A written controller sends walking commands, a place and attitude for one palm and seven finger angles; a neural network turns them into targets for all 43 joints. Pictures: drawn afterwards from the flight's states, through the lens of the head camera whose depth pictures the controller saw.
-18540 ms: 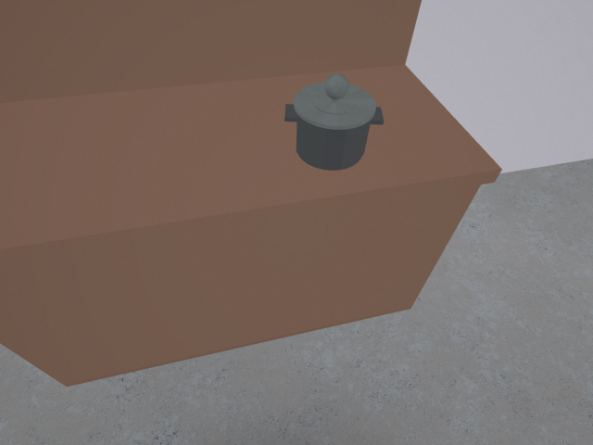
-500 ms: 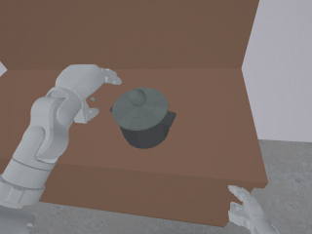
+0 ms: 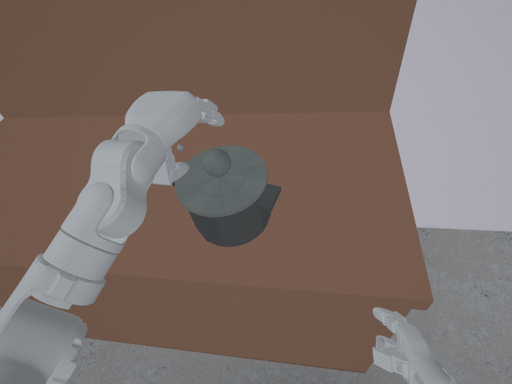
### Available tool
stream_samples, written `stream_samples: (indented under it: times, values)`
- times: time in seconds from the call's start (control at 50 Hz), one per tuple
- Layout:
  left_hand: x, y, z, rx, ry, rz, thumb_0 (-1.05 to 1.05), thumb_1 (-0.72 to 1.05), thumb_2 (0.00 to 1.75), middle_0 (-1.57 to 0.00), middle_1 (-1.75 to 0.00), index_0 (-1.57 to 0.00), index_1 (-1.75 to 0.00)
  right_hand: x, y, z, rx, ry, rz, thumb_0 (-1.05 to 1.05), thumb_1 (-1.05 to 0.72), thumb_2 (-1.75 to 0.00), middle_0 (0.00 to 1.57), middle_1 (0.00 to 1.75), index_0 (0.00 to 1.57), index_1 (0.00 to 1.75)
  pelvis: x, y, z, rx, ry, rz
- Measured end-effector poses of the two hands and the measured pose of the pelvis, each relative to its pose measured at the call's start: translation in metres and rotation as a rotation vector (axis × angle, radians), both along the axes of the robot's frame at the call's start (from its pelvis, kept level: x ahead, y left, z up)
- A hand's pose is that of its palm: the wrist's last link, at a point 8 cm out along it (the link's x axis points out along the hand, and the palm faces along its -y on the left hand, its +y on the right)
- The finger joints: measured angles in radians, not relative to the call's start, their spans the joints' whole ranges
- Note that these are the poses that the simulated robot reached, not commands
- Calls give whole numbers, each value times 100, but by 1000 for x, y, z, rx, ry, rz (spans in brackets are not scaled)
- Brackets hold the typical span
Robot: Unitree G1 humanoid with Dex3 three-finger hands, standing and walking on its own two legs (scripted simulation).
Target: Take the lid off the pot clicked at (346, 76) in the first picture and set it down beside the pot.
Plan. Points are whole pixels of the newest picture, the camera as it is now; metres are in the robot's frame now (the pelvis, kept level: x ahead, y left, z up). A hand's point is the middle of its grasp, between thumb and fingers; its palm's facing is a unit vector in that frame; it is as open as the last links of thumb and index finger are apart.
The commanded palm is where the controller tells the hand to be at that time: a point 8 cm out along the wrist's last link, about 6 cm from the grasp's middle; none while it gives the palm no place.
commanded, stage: move the open hand above the knob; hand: left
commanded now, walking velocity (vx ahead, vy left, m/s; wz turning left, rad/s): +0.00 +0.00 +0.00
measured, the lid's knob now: (216, 162) +0.45 +0.10 +0.11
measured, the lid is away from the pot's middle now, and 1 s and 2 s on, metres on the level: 0.00 0.00 0.00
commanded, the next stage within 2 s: lower the open fingers around the knob in 1.58 s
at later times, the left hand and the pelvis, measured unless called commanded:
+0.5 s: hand (208, 129) +0.42 +0.09 +0.20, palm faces -0.05 -0.05 -1.00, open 10.3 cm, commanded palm +0.39 +0.11 +0.26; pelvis +0.00 +0.00 +0.00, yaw -1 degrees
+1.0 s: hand (192, 134) +0.42 +0.12 +0.19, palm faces -0.09 -0.05 -0.99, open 10.3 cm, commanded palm +0.39 +0.13 +0.26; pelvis +0.00 +0.00 +0.00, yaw +0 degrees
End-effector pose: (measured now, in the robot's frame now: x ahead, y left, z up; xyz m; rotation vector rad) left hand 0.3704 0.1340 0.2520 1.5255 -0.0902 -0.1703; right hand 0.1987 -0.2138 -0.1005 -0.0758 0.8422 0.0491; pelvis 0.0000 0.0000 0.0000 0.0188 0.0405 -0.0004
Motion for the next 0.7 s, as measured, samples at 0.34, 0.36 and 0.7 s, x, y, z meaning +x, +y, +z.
stream_samples:
  times: [0.34,0.36,0.7]
  values:
    - [23,-31,4,-1,-7,-21,0,-35,150,-84,-8,-84,-8,-7,-9,-4,3,31,-36,1,-91,-90,20,30,20,30,3,-3,-1,3,8,-4]
    - [25,-32,4,-1,-5,-18,0,-35,150,-83,-8,-84,-8,-7,-10,-4,3,34,-38,1,-91,-90,20,30,20,30,3,-3,-1,4,9,-3]
    - [26,-23,3,-9,0,13,0,-35,150,-83,-8,-83,-8,-13,-14,-5,0,44,-58,1,-91,-90,20,30,20,30,3,-4,0,3,8,-8]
